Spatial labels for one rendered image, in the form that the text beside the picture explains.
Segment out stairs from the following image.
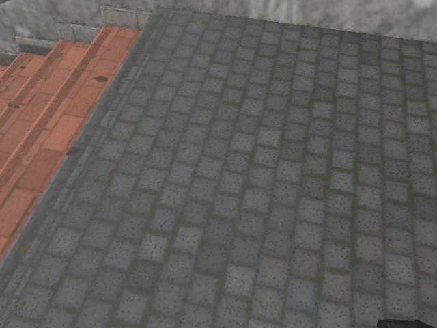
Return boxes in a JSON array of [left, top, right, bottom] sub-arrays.
[[0, 25, 141, 261]]

